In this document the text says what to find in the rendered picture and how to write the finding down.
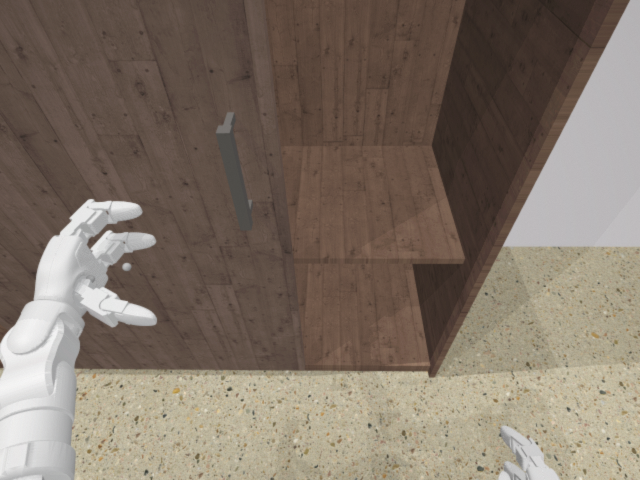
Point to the robot right hand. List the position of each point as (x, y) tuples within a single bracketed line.
[(529, 457)]

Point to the left robot forearm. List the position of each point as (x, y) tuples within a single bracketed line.
[(38, 392)]

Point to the robot left hand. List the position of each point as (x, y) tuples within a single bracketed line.
[(67, 261)]

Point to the handle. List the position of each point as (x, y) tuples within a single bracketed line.
[(229, 153)]

